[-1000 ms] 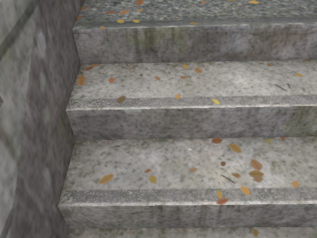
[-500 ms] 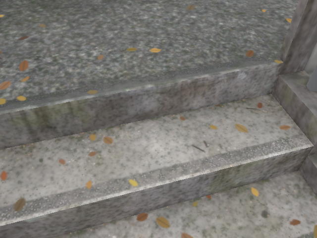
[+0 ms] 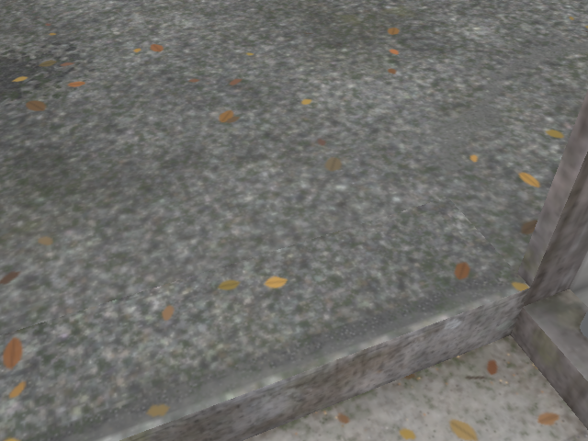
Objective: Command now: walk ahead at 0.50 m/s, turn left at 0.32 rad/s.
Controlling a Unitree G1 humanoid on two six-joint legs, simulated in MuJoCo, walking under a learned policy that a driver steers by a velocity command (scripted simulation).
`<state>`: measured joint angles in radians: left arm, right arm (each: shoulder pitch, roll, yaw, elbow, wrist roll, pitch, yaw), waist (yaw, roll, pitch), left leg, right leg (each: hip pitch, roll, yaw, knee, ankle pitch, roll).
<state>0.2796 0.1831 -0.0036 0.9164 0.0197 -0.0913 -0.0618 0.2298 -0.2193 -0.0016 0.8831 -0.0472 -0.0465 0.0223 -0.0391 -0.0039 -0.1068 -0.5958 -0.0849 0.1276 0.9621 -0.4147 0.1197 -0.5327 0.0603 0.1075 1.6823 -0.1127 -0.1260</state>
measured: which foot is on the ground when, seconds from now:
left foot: down 0.00-0.38, up 0.40-0.86, down 0.88-1.00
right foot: up 0.00-0.36, down 0.38-0.94, up 0.96-1.00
